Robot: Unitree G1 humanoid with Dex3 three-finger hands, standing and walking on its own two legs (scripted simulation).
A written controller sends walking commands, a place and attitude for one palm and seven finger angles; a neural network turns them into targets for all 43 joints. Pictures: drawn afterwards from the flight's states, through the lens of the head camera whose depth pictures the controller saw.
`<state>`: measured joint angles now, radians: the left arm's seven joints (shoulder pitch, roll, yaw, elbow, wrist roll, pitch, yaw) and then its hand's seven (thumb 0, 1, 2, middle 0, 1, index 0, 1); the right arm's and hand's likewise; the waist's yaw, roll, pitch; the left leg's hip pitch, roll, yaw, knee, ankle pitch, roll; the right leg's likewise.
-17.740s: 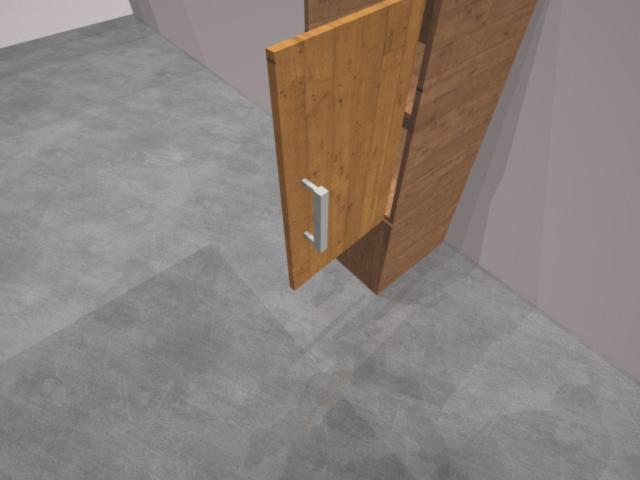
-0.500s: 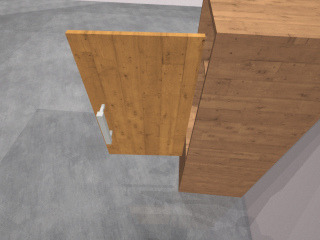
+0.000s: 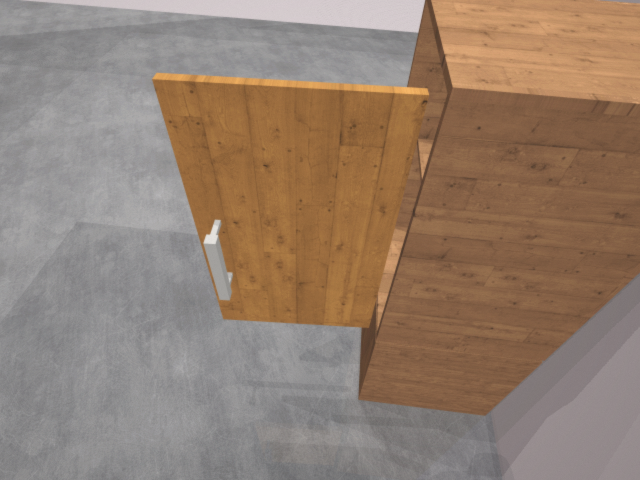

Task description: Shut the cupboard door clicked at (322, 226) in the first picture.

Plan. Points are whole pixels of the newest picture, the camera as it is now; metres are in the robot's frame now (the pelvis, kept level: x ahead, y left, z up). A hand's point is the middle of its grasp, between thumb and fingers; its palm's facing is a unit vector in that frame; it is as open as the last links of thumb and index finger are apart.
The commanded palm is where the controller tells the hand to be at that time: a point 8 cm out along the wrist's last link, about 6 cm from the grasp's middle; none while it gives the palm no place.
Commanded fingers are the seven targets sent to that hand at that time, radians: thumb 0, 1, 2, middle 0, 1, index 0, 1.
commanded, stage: come to a stop and stand still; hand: left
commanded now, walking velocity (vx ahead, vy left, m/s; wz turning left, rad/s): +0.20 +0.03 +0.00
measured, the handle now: (221, 261) +0.49 +0.22 -0.09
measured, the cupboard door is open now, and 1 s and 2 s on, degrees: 94 94 94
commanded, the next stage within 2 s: look again from close up in 1.38 s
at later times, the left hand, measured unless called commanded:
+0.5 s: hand out of the picture +0.03 +0.17 -0.18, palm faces -0.01 -0.98 -0.22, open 7.4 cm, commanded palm none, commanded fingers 0.00 0.90 0.90 -0.20 -0.30 -0.20 -0.30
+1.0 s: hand out of the picture -0.01 +0.15 -0.17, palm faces -0.03 -0.98 -0.20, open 7.4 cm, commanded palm none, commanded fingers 0.00 0.90 0.90 -0.20 -0.30 -0.20 -0.30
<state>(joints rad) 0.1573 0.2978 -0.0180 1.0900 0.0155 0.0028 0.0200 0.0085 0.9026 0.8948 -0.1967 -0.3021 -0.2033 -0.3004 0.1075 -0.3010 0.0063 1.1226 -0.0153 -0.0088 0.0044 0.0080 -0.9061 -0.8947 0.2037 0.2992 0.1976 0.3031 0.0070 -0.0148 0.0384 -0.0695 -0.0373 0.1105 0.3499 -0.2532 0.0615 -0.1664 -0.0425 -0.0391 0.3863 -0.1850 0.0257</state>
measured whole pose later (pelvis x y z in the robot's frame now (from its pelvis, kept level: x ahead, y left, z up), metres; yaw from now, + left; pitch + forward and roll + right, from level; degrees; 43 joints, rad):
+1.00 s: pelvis -0.01 -0.02 +0.00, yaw -2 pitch -1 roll +1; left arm 0.29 0.14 -0.03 1.11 0.01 -0.01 0.03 0.01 0.91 0.90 -0.20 -0.30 -0.20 -0.30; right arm 0.32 -0.17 0.02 1.11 -0.02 -0.02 -0.01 0.01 -0.91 -0.89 0.20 0.30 0.19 0.30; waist 0.00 0.03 0.05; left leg -0.12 -0.01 0.13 0.42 -0.28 0.03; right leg -0.24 -0.01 -0.02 0.47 -0.22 -0.01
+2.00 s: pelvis +0.02 -0.03 +0.00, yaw -1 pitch -1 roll +0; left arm 0.25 0.16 -0.01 1.13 0.01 -0.02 0.03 0.01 0.92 0.89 -0.19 -0.30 -0.20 -0.30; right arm 0.28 -0.15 0.01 1.15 -0.02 -0.03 -0.03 0.01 -0.91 -0.89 0.20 0.30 0.19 0.30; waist 0.01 0.01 0.05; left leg -0.07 0.01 0.12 0.38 -0.29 0.01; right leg -0.18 0.01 -0.03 0.44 -0.24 -0.02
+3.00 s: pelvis -0.05 -0.02 -0.12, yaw +3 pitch +19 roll -2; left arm 0.41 0.22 0.12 -0.04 -0.26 -0.42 -0.24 0.02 0.90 0.90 -0.84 -1.01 -0.85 -1.01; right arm 0.28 -0.23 0.01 0.54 0.01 -0.21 -0.04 0.02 -0.90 -0.89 0.21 0.30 0.20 0.30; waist 0.00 0.04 -0.15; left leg -1.04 0.01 0.02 1.30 -0.59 0.04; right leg -1.07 -0.04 -0.11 1.23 -0.49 -0.02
